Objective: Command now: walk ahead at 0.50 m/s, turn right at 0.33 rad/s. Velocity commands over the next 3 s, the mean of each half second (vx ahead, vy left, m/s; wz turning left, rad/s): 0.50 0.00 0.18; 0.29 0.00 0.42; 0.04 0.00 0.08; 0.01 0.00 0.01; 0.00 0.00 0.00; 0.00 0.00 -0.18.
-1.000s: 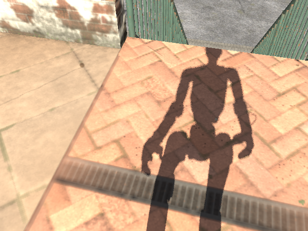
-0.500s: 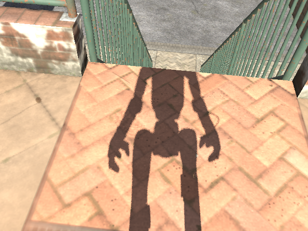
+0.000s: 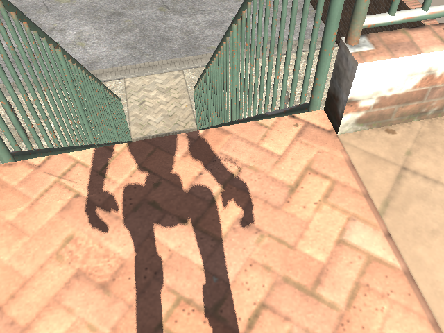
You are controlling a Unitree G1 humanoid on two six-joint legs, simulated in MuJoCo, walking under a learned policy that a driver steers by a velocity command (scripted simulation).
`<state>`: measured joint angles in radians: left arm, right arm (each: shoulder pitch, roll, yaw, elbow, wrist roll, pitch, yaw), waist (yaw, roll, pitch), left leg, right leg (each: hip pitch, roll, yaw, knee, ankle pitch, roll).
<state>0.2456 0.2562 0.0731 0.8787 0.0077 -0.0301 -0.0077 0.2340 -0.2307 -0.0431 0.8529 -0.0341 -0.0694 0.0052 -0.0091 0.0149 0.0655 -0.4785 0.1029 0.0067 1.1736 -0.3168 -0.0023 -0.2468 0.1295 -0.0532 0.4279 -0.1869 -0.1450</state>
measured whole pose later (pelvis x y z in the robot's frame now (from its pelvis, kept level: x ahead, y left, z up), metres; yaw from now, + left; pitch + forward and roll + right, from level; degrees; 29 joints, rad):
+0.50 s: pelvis +0.28 +0.05 -0.01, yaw +10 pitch +0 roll +1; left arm 0.32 0.22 0.02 0.93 0.02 -0.09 0.01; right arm 0.20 -0.26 -0.06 0.87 -0.01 -0.04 0.02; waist 0.00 -0.01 0.06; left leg -0.35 -0.12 0.07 0.54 -0.19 0.15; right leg -0.29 0.03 -0.03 1.23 -0.36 -0.05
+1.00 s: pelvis +0.50 +0.06 -0.01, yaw +24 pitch +0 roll +1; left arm 0.13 0.23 0.00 0.77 0.01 -0.05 0.01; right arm 0.29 -0.29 -0.06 0.86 -0.01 0.00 -0.02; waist -0.04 0.03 0.09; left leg -0.34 -0.14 -0.11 1.12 -0.52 0.03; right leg -0.40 0.03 -0.02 0.51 -0.11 -0.05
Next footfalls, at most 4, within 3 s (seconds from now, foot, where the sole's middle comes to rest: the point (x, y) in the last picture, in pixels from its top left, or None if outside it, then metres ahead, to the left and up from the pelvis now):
0.40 left None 0.37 0.11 -0.77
0.88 right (222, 266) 0.67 0.04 -0.77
1.24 left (172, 321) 0.49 0.19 -0.77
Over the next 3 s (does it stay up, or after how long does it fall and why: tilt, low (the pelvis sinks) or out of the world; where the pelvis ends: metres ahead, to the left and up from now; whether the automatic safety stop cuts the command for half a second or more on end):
stays up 0.56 0.10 -0.02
